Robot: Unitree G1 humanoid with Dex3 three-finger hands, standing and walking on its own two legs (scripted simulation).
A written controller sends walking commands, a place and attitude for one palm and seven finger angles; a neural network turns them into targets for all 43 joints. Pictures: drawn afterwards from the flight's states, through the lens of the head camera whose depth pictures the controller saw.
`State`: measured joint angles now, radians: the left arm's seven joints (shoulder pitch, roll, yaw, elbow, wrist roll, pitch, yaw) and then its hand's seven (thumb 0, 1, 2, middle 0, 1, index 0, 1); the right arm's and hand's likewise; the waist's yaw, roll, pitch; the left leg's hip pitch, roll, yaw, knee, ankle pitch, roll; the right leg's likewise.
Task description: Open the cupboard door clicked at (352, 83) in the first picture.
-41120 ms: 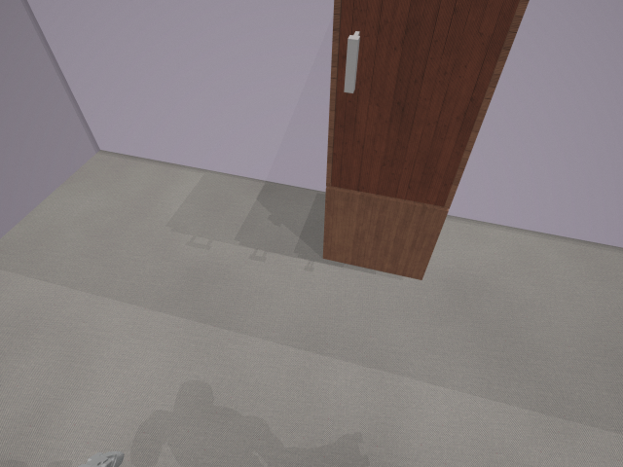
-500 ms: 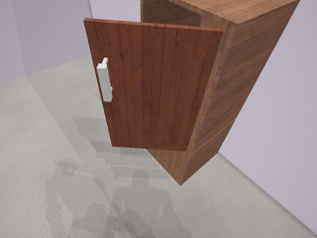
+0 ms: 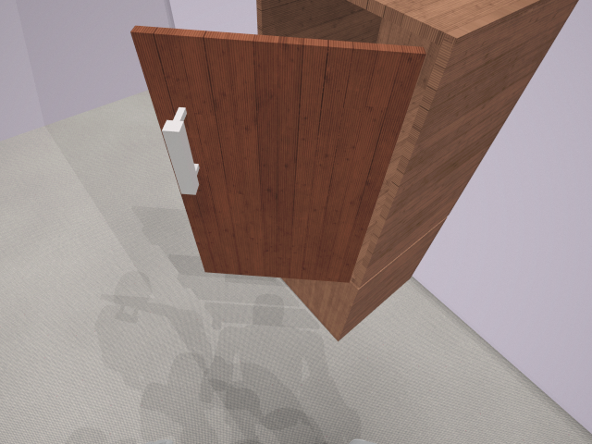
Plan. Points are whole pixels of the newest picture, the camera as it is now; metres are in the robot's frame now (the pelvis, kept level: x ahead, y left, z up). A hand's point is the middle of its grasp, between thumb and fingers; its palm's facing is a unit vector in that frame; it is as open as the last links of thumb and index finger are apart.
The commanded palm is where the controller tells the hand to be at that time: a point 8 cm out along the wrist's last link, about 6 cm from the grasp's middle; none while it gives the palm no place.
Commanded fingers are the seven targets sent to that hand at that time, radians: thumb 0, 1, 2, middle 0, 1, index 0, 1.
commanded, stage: come to a stop and stand still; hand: left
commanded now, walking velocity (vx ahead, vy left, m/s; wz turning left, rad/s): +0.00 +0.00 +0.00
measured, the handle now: (185, 151) +0.50 +0.20 +0.09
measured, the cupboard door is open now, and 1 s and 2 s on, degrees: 47 47 47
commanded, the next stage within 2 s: look again from close up in 0.70 s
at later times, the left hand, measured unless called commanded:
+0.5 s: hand out of the picture +0.01 +0.19 -0.15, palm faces +0.03 -0.96 -0.29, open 7.4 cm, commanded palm none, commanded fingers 0.00 0.90 0.90 -0.20 -0.30 -0.20 -0.30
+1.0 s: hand out of the picture +0.04 +0.16 -0.15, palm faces +0.02 -0.97 -0.25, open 7.4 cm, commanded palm none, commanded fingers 0.00 0.90 0.90 -0.20 -0.30 -0.20 -0.30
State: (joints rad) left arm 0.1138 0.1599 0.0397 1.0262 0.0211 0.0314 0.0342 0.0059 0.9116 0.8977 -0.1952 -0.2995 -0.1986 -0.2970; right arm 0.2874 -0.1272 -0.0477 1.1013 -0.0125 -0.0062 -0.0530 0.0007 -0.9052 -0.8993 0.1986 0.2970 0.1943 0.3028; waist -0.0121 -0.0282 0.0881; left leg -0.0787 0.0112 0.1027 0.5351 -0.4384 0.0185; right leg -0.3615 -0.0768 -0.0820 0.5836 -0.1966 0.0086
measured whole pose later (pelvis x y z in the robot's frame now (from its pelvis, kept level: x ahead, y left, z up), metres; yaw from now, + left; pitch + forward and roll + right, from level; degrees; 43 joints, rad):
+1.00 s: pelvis -0.02 -0.04 +0.01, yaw +1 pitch -2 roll +1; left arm 0.16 0.20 0.00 1.10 0.01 -0.02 0.01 0.01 0.90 0.90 -0.20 -0.30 -0.20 -0.30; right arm 0.31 -0.20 0.00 1.12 -0.02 -0.02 -0.02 0.00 -0.90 -0.90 0.20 0.30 0.20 0.30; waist -0.01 0.02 0.06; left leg -0.01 0.04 0.08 0.39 -0.33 -0.03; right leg -0.29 -0.05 -0.12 0.45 -0.12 -0.03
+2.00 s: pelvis -0.01 -0.03 +0.01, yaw +1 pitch -3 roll +0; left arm 0.21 0.19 0.01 1.12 0.01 -0.01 0.02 0.00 0.90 0.90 -0.20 -0.30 -0.20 -0.30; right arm 0.30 -0.17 0.00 1.14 -0.01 -0.02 -0.03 0.00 -0.90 -0.90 0.20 0.30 0.20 0.30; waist 0.01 0.00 0.06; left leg 0.00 0.03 0.07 0.38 -0.34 -0.02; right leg -0.27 -0.06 -0.12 0.44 -0.13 -0.02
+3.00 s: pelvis -0.01 -0.02 +0.01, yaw +0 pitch -2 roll +0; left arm 0.39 0.16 0.04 0.63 -0.09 0.03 0.06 0.02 0.91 0.89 -0.20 -0.30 -0.20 -0.30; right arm 0.36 -0.16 0.00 1.02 0.03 -0.13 -0.06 0.01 -0.90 -0.90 0.20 0.30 0.20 0.30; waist 0.02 0.00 0.05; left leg -0.02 0.03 0.10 0.43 -0.37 -0.01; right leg -0.30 -0.06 -0.10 0.49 -0.15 -0.01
